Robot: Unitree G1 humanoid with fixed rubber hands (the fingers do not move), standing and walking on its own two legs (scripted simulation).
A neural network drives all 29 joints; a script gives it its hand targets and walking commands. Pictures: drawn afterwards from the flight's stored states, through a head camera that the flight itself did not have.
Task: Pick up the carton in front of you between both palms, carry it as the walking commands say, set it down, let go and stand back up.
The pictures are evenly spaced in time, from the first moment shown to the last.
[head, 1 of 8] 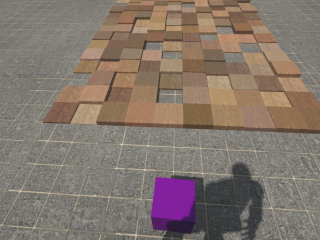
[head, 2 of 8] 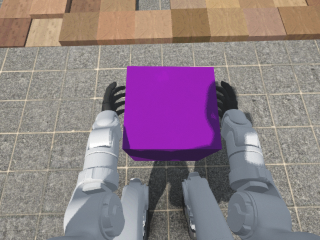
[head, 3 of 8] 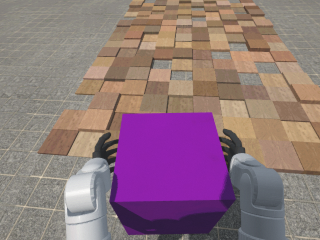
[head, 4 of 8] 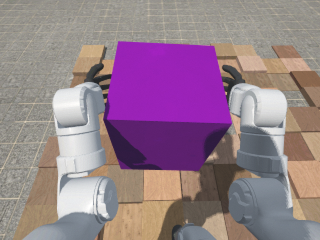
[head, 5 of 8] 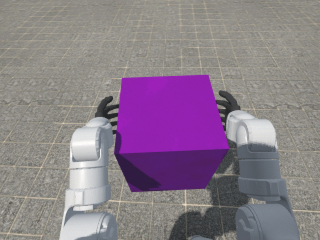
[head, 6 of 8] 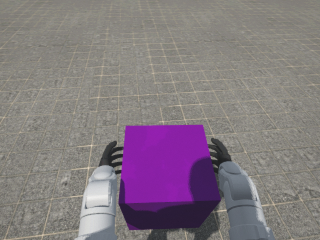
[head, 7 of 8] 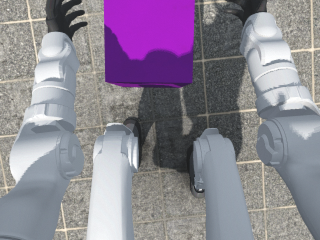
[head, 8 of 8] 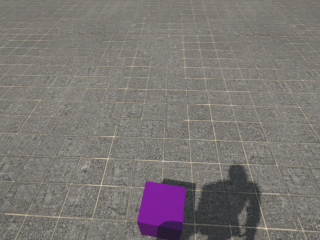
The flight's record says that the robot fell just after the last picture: no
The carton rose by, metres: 0.80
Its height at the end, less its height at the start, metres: +0.00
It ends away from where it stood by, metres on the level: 6.12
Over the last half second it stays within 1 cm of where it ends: yes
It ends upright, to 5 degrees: yes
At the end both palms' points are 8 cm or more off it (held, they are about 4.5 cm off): yes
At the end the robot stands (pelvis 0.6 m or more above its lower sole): yes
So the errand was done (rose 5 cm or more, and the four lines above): yes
